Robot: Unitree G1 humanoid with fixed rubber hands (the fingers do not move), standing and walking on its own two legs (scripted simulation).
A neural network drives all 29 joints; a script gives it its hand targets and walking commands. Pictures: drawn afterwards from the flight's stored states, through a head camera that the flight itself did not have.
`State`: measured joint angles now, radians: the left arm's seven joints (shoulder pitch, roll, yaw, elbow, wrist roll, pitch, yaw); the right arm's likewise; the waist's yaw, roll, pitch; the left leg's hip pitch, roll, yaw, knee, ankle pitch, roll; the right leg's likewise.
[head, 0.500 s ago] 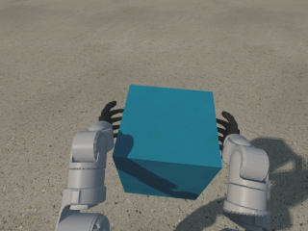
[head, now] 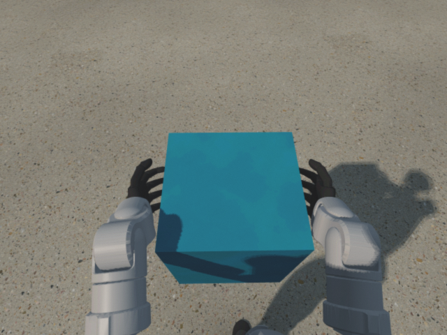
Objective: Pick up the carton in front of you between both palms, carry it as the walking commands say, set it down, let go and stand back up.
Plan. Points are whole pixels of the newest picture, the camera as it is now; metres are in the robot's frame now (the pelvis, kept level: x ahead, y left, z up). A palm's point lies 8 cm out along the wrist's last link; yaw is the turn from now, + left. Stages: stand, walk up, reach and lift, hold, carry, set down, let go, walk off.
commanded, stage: carry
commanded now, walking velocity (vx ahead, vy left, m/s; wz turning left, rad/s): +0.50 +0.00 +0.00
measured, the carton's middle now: (230, 215) +0.34 -0.02 +0.01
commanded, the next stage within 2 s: none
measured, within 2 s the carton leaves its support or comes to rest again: neither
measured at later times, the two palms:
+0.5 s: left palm (132, 94) +0.58 +0.18 +0.12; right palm (273, 94) +0.57 -0.12 +0.12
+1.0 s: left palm (150, 29) +0.87 +0.18 +0.12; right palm (258, 29) +0.87 -0.12 +0.12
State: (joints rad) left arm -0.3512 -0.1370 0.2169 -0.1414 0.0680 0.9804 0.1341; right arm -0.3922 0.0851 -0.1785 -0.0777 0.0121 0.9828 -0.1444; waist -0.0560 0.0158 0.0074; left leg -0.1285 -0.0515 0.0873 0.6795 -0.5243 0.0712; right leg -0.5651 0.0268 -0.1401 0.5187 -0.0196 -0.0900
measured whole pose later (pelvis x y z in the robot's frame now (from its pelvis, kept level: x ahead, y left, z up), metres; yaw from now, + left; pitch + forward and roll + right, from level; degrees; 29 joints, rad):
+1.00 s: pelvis +0.64 +0.03 +0.02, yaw +0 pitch +2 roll +0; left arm 0.01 -0.13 0.05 -0.52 0.07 1.20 0.12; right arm 0.01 0.13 -0.03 -0.51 -0.07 1.20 -0.12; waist -0.01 0.01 -0.14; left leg 0.14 0.03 0.19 0.24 -0.41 -0.02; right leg -0.55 -0.08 -0.19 0.51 -0.04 -0.02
